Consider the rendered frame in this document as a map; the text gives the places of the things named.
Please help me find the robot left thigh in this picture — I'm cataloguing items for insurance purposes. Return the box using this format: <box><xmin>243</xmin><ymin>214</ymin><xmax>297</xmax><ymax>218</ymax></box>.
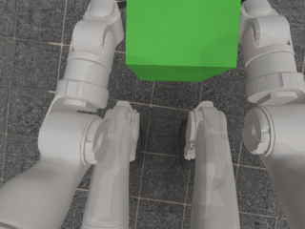
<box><xmin>81</xmin><ymin>106</ymin><xmax>140</xmax><ymax>229</ymax></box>

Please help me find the left robot upper arm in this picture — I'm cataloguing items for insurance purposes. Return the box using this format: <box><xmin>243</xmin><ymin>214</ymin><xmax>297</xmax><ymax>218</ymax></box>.
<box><xmin>0</xmin><ymin>110</ymin><xmax>110</xmax><ymax>229</ymax></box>

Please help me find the right robot upper arm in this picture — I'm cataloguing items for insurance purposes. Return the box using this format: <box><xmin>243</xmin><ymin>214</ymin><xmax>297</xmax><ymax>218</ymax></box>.
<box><xmin>241</xmin><ymin>104</ymin><xmax>305</xmax><ymax>229</ymax></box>

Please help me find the robot thigh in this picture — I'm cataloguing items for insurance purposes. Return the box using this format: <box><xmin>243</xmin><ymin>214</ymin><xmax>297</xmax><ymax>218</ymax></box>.
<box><xmin>187</xmin><ymin>107</ymin><xmax>241</xmax><ymax>229</ymax></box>
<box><xmin>81</xmin><ymin>106</ymin><xmax>140</xmax><ymax>229</ymax></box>

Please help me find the robot right thigh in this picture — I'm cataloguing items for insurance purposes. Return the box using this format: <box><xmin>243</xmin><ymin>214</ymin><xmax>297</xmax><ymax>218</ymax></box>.
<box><xmin>187</xmin><ymin>107</ymin><xmax>241</xmax><ymax>229</ymax></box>

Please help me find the robot left forearm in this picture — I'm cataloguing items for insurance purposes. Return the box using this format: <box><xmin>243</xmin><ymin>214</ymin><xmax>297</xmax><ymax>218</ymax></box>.
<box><xmin>37</xmin><ymin>0</ymin><xmax>124</xmax><ymax>149</ymax></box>

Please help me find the left robot hand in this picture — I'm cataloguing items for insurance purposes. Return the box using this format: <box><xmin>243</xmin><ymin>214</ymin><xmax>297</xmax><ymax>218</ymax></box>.
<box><xmin>117</xmin><ymin>1</ymin><xmax>127</xmax><ymax>9</ymax></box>

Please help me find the carton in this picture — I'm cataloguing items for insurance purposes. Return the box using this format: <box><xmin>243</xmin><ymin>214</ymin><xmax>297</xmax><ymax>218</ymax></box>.
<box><xmin>125</xmin><ymin>0</ymin><xmax>241</xmax><ymax>82</ymax></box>

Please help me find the robot right forearm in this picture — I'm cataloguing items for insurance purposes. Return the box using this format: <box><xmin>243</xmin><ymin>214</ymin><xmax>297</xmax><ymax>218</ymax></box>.
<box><xmin>238</xmin><ymin>0</ymin><xmax>305</xmax><ymax>106</ymax></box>

